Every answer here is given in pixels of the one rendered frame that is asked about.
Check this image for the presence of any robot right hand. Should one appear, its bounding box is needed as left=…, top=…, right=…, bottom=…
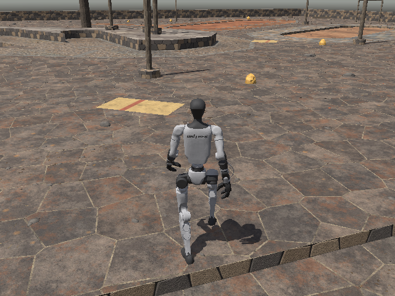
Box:
left=217, top=182, right=231, bottom=199

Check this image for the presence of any right robot forearm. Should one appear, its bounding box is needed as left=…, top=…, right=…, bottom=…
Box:
left=218, top=151, right=230, bottom=183

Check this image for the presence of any robot left hand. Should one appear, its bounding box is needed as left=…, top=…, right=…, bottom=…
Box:
left=166, top=162, right=181, bottom=171

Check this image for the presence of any right robot shin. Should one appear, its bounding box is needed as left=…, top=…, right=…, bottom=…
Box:
left=209, top=184, right=217, bottom=218

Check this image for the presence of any left robot upper arm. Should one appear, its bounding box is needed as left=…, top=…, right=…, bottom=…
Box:
left=169, top=125, right=185, bottom=158

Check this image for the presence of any right robot upper arm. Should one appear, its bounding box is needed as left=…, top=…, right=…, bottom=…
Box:
left=210, top=125, right=225, bottom=161

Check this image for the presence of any left robot forearm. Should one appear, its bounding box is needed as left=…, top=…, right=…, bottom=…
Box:
left=167, top=149, right=175, bottom=165

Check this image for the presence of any robot right foot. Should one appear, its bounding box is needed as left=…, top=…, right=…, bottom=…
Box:
left=208, top=216, right=217, bottom=226

